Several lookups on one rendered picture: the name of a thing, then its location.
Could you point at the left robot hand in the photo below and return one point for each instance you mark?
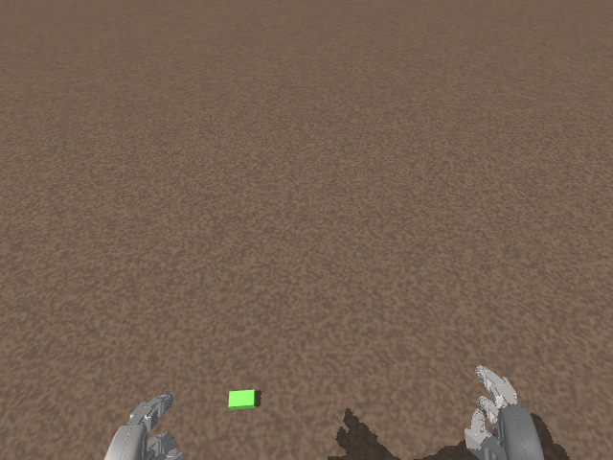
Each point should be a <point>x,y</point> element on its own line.
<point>131,440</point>

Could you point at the small box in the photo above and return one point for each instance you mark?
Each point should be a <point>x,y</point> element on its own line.
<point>242,399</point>

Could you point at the right robot hand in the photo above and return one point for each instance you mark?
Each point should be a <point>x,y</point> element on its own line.
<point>512,424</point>

